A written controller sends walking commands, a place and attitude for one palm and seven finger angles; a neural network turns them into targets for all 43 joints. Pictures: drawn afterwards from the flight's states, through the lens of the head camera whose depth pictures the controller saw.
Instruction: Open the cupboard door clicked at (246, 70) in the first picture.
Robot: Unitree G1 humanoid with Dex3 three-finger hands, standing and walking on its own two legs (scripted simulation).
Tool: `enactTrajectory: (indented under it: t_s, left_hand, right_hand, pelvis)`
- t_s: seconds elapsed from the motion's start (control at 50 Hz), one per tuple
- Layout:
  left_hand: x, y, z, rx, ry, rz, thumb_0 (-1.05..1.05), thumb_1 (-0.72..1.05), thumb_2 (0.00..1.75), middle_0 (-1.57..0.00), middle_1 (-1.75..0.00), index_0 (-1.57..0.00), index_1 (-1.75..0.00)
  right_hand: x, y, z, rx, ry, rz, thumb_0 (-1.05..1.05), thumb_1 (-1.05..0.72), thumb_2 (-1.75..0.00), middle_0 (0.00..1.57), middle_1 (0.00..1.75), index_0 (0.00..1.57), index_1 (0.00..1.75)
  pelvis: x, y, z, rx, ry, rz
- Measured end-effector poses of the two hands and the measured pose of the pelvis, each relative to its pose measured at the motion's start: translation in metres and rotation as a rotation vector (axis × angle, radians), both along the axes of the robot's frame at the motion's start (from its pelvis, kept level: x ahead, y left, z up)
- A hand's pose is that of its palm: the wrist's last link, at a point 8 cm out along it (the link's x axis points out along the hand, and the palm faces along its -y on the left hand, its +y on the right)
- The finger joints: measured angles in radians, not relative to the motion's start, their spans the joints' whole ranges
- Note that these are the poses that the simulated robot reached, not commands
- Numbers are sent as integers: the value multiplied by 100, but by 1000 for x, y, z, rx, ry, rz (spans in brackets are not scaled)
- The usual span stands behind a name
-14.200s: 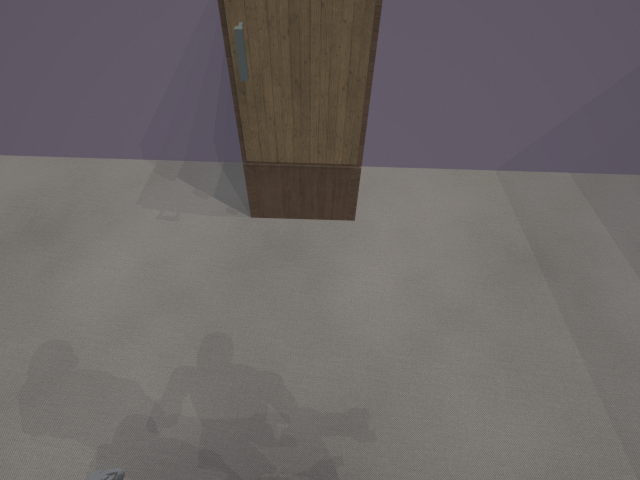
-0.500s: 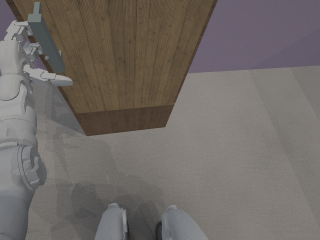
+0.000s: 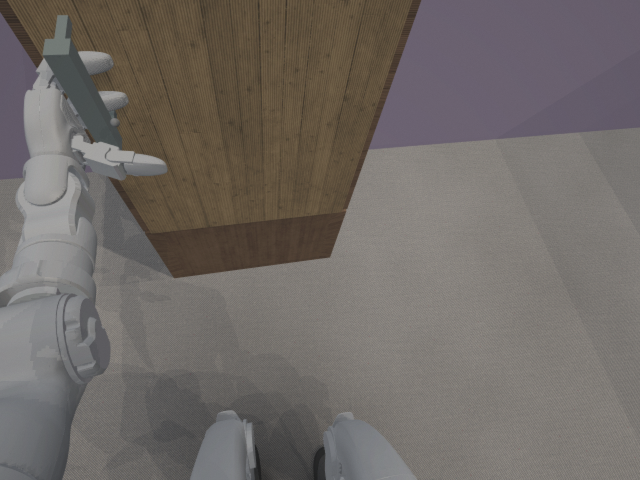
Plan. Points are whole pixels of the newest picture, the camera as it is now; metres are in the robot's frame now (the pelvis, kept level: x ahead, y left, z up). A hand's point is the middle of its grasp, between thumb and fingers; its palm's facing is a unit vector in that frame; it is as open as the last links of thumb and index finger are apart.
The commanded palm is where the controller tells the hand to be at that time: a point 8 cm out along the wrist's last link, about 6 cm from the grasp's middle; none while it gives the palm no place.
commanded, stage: slide the fingers in behind the handle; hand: left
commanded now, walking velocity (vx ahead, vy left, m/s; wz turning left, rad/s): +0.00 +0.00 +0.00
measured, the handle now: (90, 90) +0.57 +0.23 +0.08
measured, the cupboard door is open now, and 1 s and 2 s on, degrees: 0 0 28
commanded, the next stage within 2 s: close the thumb around the handle in 0.34 s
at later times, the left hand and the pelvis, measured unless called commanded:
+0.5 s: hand (116, 125) +0.52 +0.20 +0.07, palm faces +0.12 -0.99 -0.01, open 14.1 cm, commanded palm +0.50 +0.22 +0.07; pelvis +0.01 +0.00 +0.00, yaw +0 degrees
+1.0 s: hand (115, 123) +0.53 +0.20 +0.07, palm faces +0.12 -0.99 -0.01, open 6.5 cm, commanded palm +0.51 +0.22 +0.07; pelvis +0.00 +0.00 +0.00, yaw +0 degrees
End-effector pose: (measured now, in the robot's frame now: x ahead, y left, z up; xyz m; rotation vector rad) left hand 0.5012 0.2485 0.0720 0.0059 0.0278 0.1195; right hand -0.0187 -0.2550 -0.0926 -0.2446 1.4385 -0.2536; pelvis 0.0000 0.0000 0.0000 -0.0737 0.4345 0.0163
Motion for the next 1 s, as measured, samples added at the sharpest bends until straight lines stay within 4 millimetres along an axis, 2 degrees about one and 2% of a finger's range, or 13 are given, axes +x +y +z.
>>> enactTrajectory:
  t_s: [0.2, 0.48, 0.56, 0.72, 1.0]
  left_hand:
    - [-2, -1, 0, 4, -4, 3, -1, -50, 30, -29, -120, -28, -121]
    - [-5, -2, 0, 6, -7, 6, -1, -50, 30, -28, -120, -27, -121]
    - [-5, -1, 0, 7, -9, 4, -1, -45, 32, -29, -120, -28, -121]
    - [-4, -1, 0, 3, -10, 0, -1, -16, 45, -32, -124, -31, -124]
    - [0, 1, -2, 2, -2, -3, 0, 58, 76, -37, -131, -37, -131]
  right_hand:
    - [1, -3, 0, 1, 12, 2, 0, -91, -90, 21, 30, 21, 29]
    - [14, -3, 0, 4, -7, 16, 0, -91, -90, 21, 30, 20, 29]
    - [17, -3, -1, 4, -12, 21, 0, -91, -90, 21, 30, 21, 29]
    - [17, -3, -3, 1, -14, 24, 0, -91, -90, 21, 30, 21, 29]
    - [3, -1, -2, -9, 9, 14, 0, -91, -90, 21, 30, 21, 29]
  pelvis:
    - [2, -1, 1, 2, 1, 2]
    - [6, 0, 3, 3, -5, 7]
    - [6, 0, 2, 3, -4, 9]
    - [4, 0, 1, 1, -1, 10]
    - [0, 2, -1, -4, 6, 9]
